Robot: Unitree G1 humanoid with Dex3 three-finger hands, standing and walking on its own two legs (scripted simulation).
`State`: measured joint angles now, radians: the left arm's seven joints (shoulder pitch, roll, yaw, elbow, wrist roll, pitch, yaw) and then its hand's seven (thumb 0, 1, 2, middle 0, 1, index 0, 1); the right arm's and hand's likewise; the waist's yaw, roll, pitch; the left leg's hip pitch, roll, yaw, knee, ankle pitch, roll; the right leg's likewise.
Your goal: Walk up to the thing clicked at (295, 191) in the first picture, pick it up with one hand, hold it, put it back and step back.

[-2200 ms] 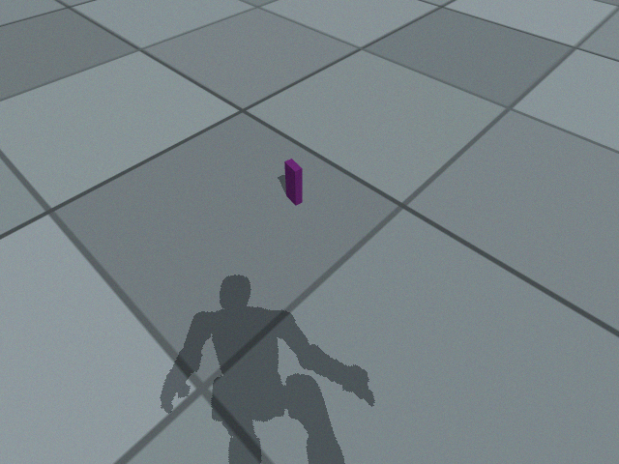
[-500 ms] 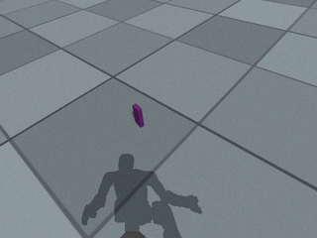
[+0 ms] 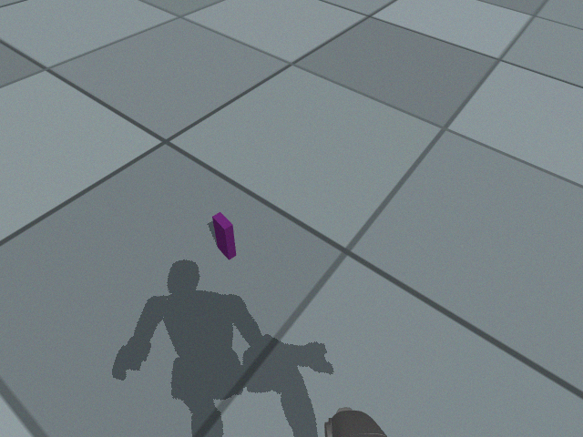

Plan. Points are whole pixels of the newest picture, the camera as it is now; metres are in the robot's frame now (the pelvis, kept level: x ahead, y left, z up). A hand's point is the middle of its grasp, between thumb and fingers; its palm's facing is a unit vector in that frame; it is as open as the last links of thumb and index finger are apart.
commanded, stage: walk up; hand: left
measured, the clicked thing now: (224, 236) +0.92 +0.19 -0.67
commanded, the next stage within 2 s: none
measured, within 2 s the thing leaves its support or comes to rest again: neither
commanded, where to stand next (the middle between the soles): +0.60 +0.00 m, yaw -2 degrees
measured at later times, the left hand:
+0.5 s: hand (126, 376) +0.24 +0.24 -0.12, palm faces -0.03 -0.91 -0.41, open 7.4 cm
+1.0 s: hand (126, 265) +0.46 +0.30 -0.15, palm faces -0.09 -0.94 -0.33, open 7.3 cm
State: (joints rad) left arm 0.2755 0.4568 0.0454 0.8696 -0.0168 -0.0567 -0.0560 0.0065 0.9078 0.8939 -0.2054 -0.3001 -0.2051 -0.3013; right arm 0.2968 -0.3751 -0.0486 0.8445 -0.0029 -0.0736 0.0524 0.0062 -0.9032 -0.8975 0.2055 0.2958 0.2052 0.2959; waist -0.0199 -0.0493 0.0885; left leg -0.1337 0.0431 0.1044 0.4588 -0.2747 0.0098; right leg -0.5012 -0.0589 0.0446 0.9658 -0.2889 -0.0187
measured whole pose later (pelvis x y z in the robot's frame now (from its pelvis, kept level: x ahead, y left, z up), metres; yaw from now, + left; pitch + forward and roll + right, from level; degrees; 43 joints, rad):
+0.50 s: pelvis +0.20 -0.03 +0.00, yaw -1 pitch -3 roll +0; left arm 0.36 0.38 0.04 0.85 0.01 -0.09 -0.05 0.01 0.90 0.89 -0.21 -0.30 -0.21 -0.30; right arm 0.30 -0.44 -0.07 0.86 -0.01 -0.01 0.07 0.01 -0.91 -0.90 0.20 0.30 0.20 0.30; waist 0.02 0.08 0.07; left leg -0.52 0.08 -0.05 0.88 -0.21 -0.01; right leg -0.14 -0.01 -0.08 0.42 -0.22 -0.03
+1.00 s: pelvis +0.39 +0.04 +0.00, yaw -1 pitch -3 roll +0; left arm 0.28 0.43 0.04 0.87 0.00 -0.03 -0.06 0.01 0.91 0.89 -0.21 -0.30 -0.21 -0.30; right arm 0.36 -0.38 -0.04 0.82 0.00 -0.08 0.04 0.01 -0.90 -0.90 0.21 0.30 0.21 0.30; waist -0.02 -0.06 0.10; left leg -0.12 0.00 0.09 0.43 -0.27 0.04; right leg -0.52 -0.08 0.03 0.89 -0.23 -0.01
